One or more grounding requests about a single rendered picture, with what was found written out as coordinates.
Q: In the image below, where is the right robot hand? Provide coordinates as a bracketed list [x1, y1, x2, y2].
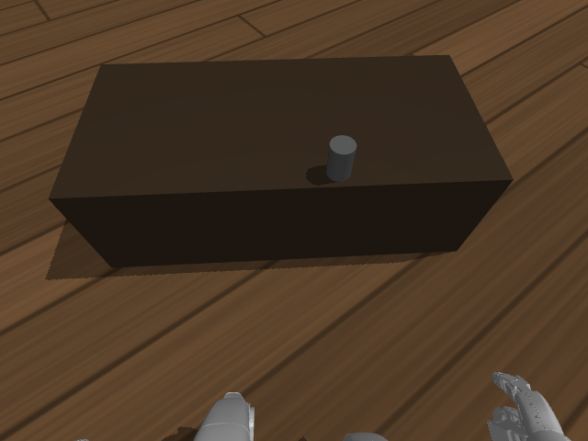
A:
[487, 372, 564, 441]

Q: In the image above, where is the can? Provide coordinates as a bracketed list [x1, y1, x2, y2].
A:
[326, 135, 356, 182]

